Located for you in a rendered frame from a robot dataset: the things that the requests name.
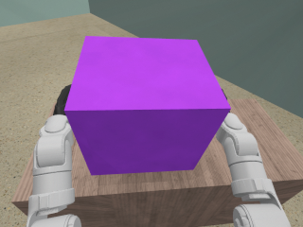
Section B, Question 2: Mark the left robot upper arm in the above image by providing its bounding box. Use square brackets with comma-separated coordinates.
[31, 214, 81, 227]

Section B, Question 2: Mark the right robot upper arm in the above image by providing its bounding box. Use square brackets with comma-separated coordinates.
[233, 203, 290, 227]

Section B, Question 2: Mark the carton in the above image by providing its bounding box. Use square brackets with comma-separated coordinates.
[64, 36, 231, 176]

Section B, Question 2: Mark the right robot forearm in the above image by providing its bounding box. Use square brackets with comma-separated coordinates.
[216, 113, 291, 227]

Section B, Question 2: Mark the left robot forearm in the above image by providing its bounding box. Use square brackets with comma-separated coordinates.
[26, 114, 75, 227]

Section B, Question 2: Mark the pedestal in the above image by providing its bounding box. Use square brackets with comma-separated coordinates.
[11, 98, 303, 227]

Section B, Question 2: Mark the robot left hand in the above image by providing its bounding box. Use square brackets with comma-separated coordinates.
[53, 84, 72, 116]

